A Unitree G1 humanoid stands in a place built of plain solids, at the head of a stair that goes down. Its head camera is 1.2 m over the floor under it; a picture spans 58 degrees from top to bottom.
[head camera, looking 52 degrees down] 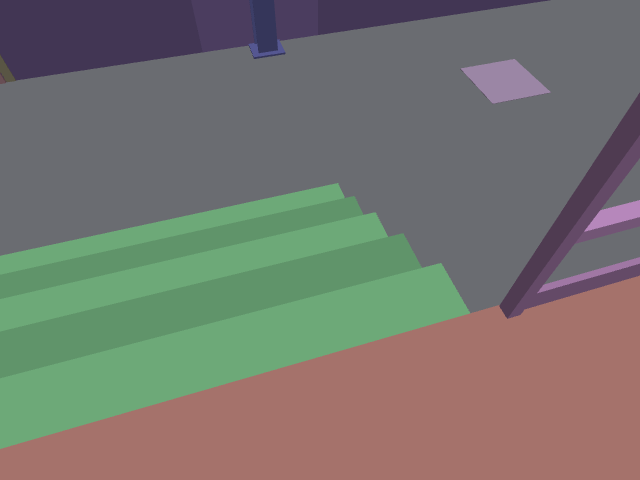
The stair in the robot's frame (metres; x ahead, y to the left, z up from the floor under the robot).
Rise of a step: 0.17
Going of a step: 0.30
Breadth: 2.60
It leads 17 degrees to the left of straight ahead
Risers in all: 6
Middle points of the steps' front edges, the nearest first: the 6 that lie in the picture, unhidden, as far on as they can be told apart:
0.30 0.69 0.00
0.59 0.77 -0.17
0.88 0.86 -0.35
1.16 0.95 -0.52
1.45 1.03 -0.70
1.74 1.12 -0.87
